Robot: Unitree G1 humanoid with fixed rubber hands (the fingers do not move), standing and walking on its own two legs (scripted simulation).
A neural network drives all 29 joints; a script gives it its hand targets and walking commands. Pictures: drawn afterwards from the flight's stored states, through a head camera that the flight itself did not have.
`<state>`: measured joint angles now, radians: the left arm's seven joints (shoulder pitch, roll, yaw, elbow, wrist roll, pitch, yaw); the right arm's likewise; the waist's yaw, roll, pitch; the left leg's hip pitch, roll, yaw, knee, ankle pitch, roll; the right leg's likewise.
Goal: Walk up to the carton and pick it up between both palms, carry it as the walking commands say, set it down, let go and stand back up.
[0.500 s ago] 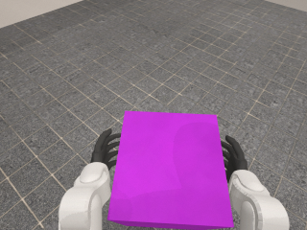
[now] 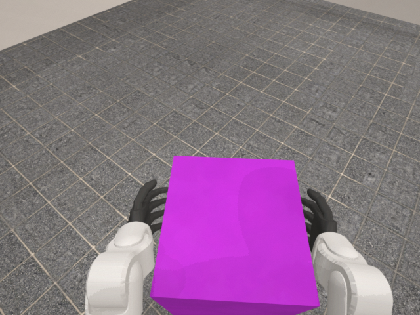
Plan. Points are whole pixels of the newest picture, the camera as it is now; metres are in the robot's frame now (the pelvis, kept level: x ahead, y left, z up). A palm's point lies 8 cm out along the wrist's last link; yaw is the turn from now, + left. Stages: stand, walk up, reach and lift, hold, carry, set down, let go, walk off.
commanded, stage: carry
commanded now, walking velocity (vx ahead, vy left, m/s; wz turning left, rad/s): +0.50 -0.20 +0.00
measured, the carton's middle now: (228, 245) +0.24 +0.00 +0.01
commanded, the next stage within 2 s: none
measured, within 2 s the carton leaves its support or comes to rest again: neither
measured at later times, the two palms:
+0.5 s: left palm (215, 96) +0.58 +0.04 +0.09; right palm (338, 113) +0.54 -0.25 +0.08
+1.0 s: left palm (235, 54) +0.76 -0.01 +0.10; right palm (340, 65) +0.73 -0.30 +0.09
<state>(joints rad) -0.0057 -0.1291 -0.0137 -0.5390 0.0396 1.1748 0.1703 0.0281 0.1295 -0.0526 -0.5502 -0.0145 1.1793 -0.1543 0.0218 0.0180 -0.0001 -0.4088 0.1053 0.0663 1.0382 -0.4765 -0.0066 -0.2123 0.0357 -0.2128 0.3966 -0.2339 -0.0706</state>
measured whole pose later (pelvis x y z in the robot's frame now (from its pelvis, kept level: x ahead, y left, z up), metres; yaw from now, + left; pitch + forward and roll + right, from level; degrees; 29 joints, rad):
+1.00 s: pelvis +0.50 -0.14 +0.00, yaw -4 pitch +4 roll +1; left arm -0.03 -0.13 0.01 -0.55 0.04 1.18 0.16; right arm 0.00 0.13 -0.04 -0.55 -0.02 1.18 -0.16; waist 0.00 -0.02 -0.07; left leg -0.23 0.05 0.15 0.54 -0.30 -0.02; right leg -0.19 -0.02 -0.17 0.47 -0.34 -0.03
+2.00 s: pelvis +0.72 -0.06 -0.02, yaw +22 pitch +2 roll +1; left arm 0.03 -0.13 0.00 -0.58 0.03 1.13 0.16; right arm 0.01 0.13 -0.02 -0.59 -0.03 1.18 -0.16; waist 0.01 -0.01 -0.02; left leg -0.55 0.02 0.07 0.97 -0.42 -0.03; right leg -0.14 -0.22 -0.28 0.60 -0.45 0.10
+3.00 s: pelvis +0.53 +0.17 -0.03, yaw +56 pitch +3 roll -1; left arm -0.02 -0.13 0.00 -0.55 0.03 1.17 0.17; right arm 0.00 0.13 -0.05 -0.55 -0.02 1.18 -0.15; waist 0.00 -0.03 0.03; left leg -0.54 -0.07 -0.01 0.74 -0.24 0.07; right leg -0.56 -0.09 -0.09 1.18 -0.58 0.11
